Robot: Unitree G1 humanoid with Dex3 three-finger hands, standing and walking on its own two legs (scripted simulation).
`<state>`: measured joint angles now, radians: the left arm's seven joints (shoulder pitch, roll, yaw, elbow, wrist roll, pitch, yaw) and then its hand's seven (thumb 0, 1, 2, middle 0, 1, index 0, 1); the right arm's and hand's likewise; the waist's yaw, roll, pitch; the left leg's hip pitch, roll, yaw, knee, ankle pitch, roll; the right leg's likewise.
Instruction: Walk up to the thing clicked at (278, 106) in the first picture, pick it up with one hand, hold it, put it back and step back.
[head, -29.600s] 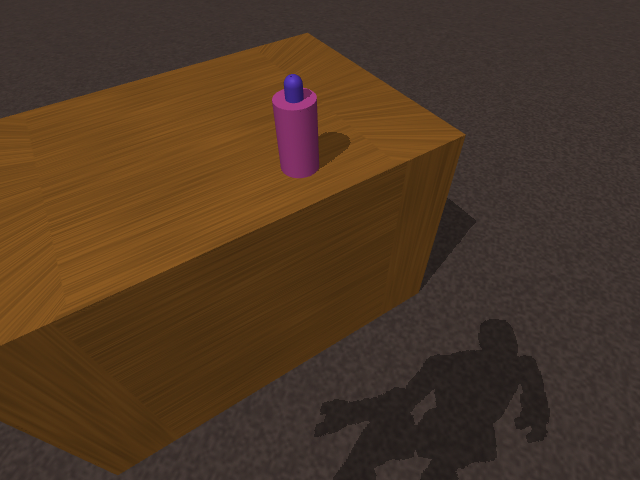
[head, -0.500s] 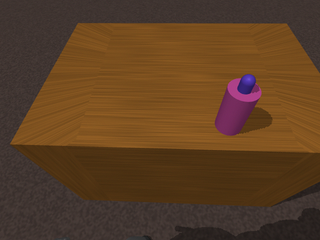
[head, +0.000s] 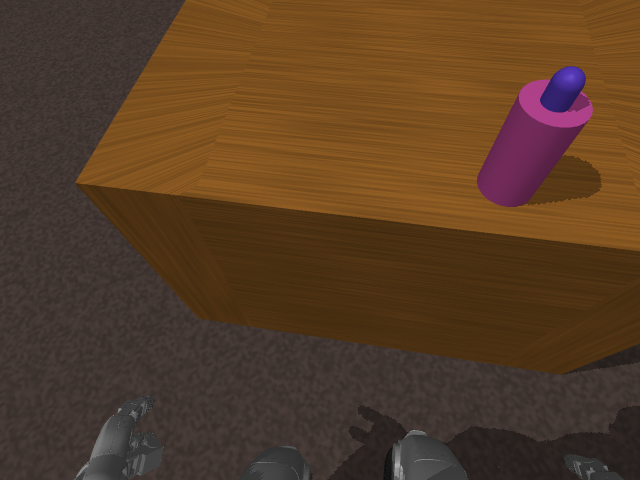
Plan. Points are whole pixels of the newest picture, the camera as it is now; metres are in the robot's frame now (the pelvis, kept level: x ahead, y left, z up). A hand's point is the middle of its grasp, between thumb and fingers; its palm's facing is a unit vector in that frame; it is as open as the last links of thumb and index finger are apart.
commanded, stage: step back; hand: right
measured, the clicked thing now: (534, 137) +0.54 -0.25 +0.06
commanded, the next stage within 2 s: none
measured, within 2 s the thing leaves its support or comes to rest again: neither
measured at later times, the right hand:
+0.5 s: hand out of the picture -0.02 -0.26 -0.14, palm faces +0.10 +0.94 -0.34, open 7.4 cm
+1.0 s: hand out of the picture -0.21 -0.21 -0.11, palm faces +0.02 +0.90 -0.43, open 7.4 cm
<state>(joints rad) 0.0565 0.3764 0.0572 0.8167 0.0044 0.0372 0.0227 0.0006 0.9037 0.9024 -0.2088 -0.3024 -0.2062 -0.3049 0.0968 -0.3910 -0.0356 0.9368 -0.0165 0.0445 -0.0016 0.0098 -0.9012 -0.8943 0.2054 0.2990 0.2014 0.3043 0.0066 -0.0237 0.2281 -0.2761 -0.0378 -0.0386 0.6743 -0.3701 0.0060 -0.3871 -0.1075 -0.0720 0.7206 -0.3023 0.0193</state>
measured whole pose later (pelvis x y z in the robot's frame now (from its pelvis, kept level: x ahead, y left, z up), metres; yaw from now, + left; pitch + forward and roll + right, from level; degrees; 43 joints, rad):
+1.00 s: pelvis -0.27 +0.06 +0.02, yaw -4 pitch -2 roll -2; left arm 0.12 0.39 0.08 0.83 0.00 0.08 0.01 0.00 0.91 0.90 -0.21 -0.30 -0.20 -0.30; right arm 0.17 -0.36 -0.03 0.89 -0.04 0.04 0.00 0.01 -0.90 -0.89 0.21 0.30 0.21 0.30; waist -0.01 -0.05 0.14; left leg -0.28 0.01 -0.02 0.57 -0.26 0.03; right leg -0.49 0.12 0.15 1.21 -0.47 -0.02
